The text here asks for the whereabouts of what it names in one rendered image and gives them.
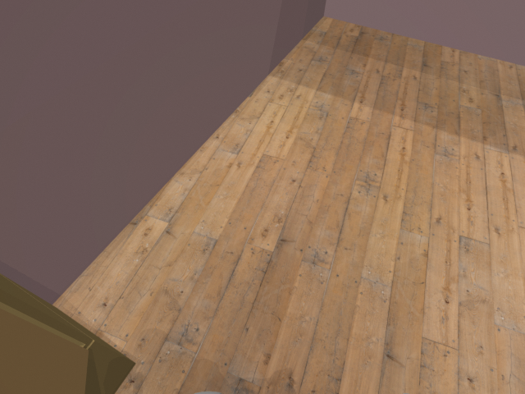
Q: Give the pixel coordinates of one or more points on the cupboard door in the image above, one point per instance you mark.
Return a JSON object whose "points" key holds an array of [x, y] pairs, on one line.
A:
{"points": [[36, 361]]}

